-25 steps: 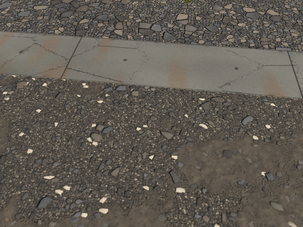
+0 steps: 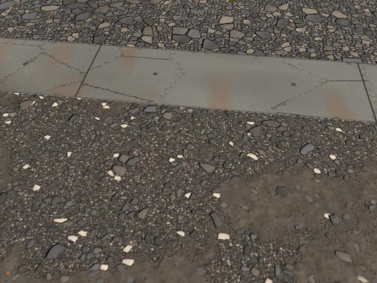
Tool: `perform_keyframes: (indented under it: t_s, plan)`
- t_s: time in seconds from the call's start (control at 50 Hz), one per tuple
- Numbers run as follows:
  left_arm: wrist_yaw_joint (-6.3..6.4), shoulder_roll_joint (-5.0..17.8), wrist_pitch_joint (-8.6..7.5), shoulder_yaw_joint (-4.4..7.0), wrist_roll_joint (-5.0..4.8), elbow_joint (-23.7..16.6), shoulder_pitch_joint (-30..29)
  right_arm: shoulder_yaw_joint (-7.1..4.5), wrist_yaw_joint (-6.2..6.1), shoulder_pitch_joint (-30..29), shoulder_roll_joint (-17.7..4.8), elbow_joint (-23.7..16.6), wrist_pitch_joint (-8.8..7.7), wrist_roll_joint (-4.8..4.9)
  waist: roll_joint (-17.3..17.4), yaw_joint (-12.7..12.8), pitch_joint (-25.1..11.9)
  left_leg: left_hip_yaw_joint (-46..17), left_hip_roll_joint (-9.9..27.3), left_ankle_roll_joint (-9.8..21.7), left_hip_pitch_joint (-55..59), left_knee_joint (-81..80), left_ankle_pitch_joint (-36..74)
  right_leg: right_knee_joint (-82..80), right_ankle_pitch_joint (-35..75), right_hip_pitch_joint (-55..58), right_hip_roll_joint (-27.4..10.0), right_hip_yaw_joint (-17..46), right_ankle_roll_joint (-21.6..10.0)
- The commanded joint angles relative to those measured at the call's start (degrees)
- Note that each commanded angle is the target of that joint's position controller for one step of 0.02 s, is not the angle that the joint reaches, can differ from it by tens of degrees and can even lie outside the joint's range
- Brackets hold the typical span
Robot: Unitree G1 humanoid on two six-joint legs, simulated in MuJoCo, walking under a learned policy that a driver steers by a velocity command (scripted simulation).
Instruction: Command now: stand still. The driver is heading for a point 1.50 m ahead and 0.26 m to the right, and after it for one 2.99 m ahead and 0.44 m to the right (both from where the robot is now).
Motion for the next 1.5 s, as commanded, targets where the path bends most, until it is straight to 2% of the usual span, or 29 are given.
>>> perform_keyframes:
  t_s: [0.02,0.2,0.26,0.32,0.4,0.46,0.48,0.5,0.52,0.58,0.62,0.72,0.82,0.88,0.9,0.92,0.94,0.96,1.0,1.06,1.14,1.24,1.32,1.38,1.42,1.44,1.46,1.48,1.5]
  plan:
    - [0.24,5.86,-0.40,0.93,-0.02,-0.90,1.75,-0.85,-0.19,0.86,-5.91,-1.06,-0.45,0.01,0.05,-0.04,-0.50,-1.69,1.84,1.24,0.33,-4.80,8.27,-4.77,6.97,-1.97,-0.98,0.85,-0.79]
    - [0.32,5.02,-0.31,0.58,-0.08,1.01,3.26,-0.40,-0.25,2.07,-5.31,0.35,-0.53,0.04,0.04,-0.03,-0.08,-1.36,1.68,1.20,-0.17,-5.05,7.58,-4.89,6.39,-2.34,-0.74,0.70,-0.85]
    - [0.67,5.46,-0.06,0.90,-0.75,1.58,4.36,-0.90,-0.52,4.01,-6.45,1.03,-0.37,0.78,0.62,-0.30,1.46,-0.98,0.34,3.21,-3.45,-4.89,-19.68,-2.82,-17.14,-5.67,1.30,-0.71,-2.68]
    - [0.35,4.40,-1.79,0.76,-1.13,0.22,3.55,-1.22,-0.19,5.60,-6.93,0.30,-2.12,1.31,2.55,-0.95,6.26,-7.64,4.70,6.64,-6.28,-7.37,-28.89,0.08,-21.95,-12.25,0.05,1.29,-4.64]
    - [-1.33,1.65,-4.49,0.40,-1.72,-1.37,2.13,-2.34,0.67,9.79,-9.78,0.61,-3.95,1.72,9.74,-1.21,4.52,-25.64,16.13,13.41,-3.18,-16.41,-31.67,12.15,-9.64,-13.95,1.09,-1.85,-5.15]
    - [-1.59,2.02,-5.17,0.84,-1.86,1.98,11.89,-1.90,1.00,-0.62,-8.89,-3.84,-4.13,2.17,6.54,5.72,5.73,-15.11,9.96,8.93,-16.72,-10.24,-22.03,-2.31,-7.43,4.94,0.27,0.11,-7.98]
    - [-1.41,6.47,-5.34,2.16,-1.63,4.28,19.30,-1.08,1.12,-4.35,-5.51,-5.79,-4.68,2.24,-2.94,8.22,4.64,-4.74,3.32,4.74,-25.06,3.94,-13.31,-8.23,-11.01,13.46,-6.27,11.91,-10.07]
    - [-2.04,13.75,-5.71,4.11,-1.80,5.63,25.54,-0.55,1.19,-5.34,-3.28,-8.33,-6.09,1.83,-17.87,9.05,2.59,3.73,-2.10,1.65,-33.98,21.76,-10.92,-16.43,-10.98,20.77,-18.32,32.81,-15.93]
    - [-2.26,10.36,-6.25,3.03,-0.61,5.01,24.31,-1.18,1.31,-5.82,-5.89,-8.42,-7.02,1.93,-12.38,7.60,3.27,-0.73,-0.15,2.07,-40.07,33.08,-15.47,-16.43,-5.57,21.88,-21.61,38.25,-17.71]
    - [-2.96,6.02,-6.50,1.55,-0.72,2.43,17.82,-1.46,2.62,-3.00,-5.85,-7.14,-8.07,2.19,-4.01,3.27,3.69,-1.22,5.01,4.12,-45.03,39.62,-4.32,-15.52,10.60,22.92,-17.19,23.00,-13.36]
    - [-2.75,3.24,-5.36,0.53,-0.39,2.35,18.14,-1.62,3.23,-4.98,-4.91,-8.03,-7.87,1.77,-5.03,2.98,3.08,0.85,6.48,3.44,-41.34,35.19,-0.05,-16.86,19.41,19.99,-13.72,14.63,-10.97]
    - [-0.93,7.07,-4.59,0.81,0.02,0.36,17.03,0.36,4.07,-16.67,-0.90,-13.13,-6.78,1.39,-5.34,4.11,5.78,6.12,2.67,0.58,-25.48,11.85,13.45,-22.68,18.96,4.39,-8.96,5.11,-10.48]
    - [-0.83,8.98,-4.83,2.11,-1.27,1.22,17.72,-0.65,4.57,-18.26,-5.92,-15.92,-6.68,1.90,-6.71,1.23,5.12,4.46,1.36,3.93,-19.13,2.43,15.17,-19.49,31.42,12.10,-13.13,3.82,-9.04]
    - [-0.95,9.55,-3.37,2.48,-0.26,0.17,15.47,-3.75,3.91,0.31,-11.12,-10.94,-6.37,2.14,-8.32,-8.44,-7.91,6.28,-2.13,7.80,4.79,3.05,12.30,4.00,55.42,11.58,-10.79,0.40,-5.87]
    - [-1.16,7.86,-3.31,1.70,0.63,-1.38,15.23,-4.84,3.27,10.62,-14.66,-8.72,-5.94,1.50,-3.12,-11.67,-15.13,-5.75,8.12,11.14,22.82,4.49,8.30,21.59,38.58,-2.32,-8.05,-0.39,-4.49]
    - [-2.11,-2.37,-4.50,-0.88,0.08,-1.60,23.70,-5.23,3.71,14.92,-17.98,-7.19,-5.83,0.53,14.66,-6.06,-26.08,-36.75,23.49,21.70,39.41,-4.43,-7.12,43.88,-9.79,-21.91,3.90,1.74,-1.18]
    - [-2.48,3.06,-6.30,0.35,-1.68,-1.45,18.77,-3.77,3.87,12.75,-12.44,-7.07,-5.93,0.82,11.04,-7.97,-22.35,-43.66,21.96,19.94,35.06,-12.61,-12.89,51.88,-15.47,-28.18,2.64,8.97,-2.73]
    - [-2.54,6.83,-7.30,1.49,-3.34,-4.17,11.96,-3.02,3.76,6.47,-10.05,-7.96,-6.36,1.06,9.15,-6.26,-11.45,-34.18,20.36,17.03,25.63,-13.74,-9.82,53.28,-11.30,-32.83,-0.42,7.00,-3.90]
    - [-1.53,7.56,-7.38,2.28,-2.34,-5.21,7.06,-1.94,4.22,-1.87,-6.78,-9.58,-7.28,0.08,0.62,-1.96,-4.57,-20.32,16.37,14.39,7.63,-16.42,4.20,47.36,-2.18,-26.79,-5.72,5.03,-4.26]
    - [-1.14,4.04,-5.11,2.42,-1.64,-5.20,9.99,-1.30,4.38,-1.82,-5.28,-8.03,-7.64,-0.18,3.48,2.05,-2.70,-11.94,12.95,14.10,-2.05,-20.77,7.07,41.10,-0.44,-20.55,-8.34,4.82,-3.87]
    - [-0.94,5.18,-4.41,2.84,-0.54,-9.20,0.46,-1.94,2.71,2.84,-8.90,-6.36,-7.63,-0.14,2.04,0.84,1.14,-8.41,12.91,14.82,-2.68,-23.83,9.13,29.18,9.06,-28.37,-9.55,3.60,-1.28]
    - [-2.18,3.79,-5.16,2.00,-0.85,-12.24,-10.93,-2.07,1.70,8.72,-10.33,-5.32,-6.87,0.73,1.80,-2.90,1.57,-2.63,10.38,11.71,0.94,-23.02,12.78,10.11,22.34,-25.59,-6.05,0.06,-0.70]
    - [-3.60,4.46,-5.47,1.62,-1.47,-14.80,-17.03,-2.33,1.60,13.40,-10.76,-3.49,-5.75,1.21,2.07,-4.64,2.70,-3.22,13.61,11.15,9.93,-19.37,13.29,3.85,19.25,-27.37,-4.84,0.37,-1.64]
    - [-4.41,6.69,-5.95,2.23,-1.58,-15.44,-15.26,-2.90,1.44,13.00,-11.88,-3.38,-4.70,1.19,3.75,-2.21,1.01,-3.92,15.87,9.66,14.96,-14.11,21.58,1.21,12.44,-23.08,-3.25,-0.34,-3.95]
    - [-4.12,10.94,-6.12,4.55,-1.47,-11.43,-1.20,-2.45,1.47,11.12,-10.87,-4.25,-4.05,0.74,3.78,5.00,-7.61,-0.20,11.68,7.20,12.07,2.39,37.47,-0.01,11.78,-3.50,-0.14,-2.82,-6.97]
    - [-3.59,15.63,-6.01,5.88,-0.71,-9.09,10.15,-1.36,1.42,11.71,-8.63,-5.95,-4.12,-0.35,-2.03,8.44,-16.92,2.81,8.01,5.09,0.38,20.78,24.84,1.92,12.96,14.79,-10.28,8.61,-10.95]
    - [-3.96,19.23,-5.59,6.58,-0.36,-7.52,13.54,0.77,2.03,18.76,-0.76,-6.12,-5.50,0.03,-17.67,4.48,-23.64,2.49,-3.15,1.37,-22.89,40.09,-12.36,-5.84,0.51,33.04,-22.32,36.85,-19.99]
    - [-4.05,13.33,-5.68,4.95,-0.73,-8.08,12.72,-0.48,2.24,15.79,-6.87,-5.49,-6.93,1.46,-12.49,6.31,-22.65,-5.61,-0.74,2.32,-29.38,47.44,-17.60,-9.96,-4.56,32.54,-21.56,41.39,-18.69]
    - [-3.82,10.81,-5.85,4.12,-0.80,-9.08,7.55,-1.39,2.41,10.22,-10.13,-7.26,-7.83,2.74,-9.74,5.61,-14.30,-4.82,2.23,3.33,-33.06,48.45,-12.89,-10.47,-0.84,25.47,-19.75,32.21,-16.03]
Velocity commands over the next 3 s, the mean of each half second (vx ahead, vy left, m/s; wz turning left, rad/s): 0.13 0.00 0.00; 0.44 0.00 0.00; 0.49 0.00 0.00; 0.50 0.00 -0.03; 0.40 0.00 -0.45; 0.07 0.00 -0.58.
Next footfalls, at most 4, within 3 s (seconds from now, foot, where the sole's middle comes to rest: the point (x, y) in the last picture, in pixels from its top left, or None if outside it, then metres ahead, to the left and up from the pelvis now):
0.90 left None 0.42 0.10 -0.78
1.42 right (235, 229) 0.72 -0.15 -0.78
1.98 left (175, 165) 1.03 0.09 -0.78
2.50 right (230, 129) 1.25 -0.17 -0.78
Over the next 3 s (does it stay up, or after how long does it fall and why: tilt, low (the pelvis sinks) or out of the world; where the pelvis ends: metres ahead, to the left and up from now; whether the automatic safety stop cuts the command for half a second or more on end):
stays up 1.22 -0.05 -0.01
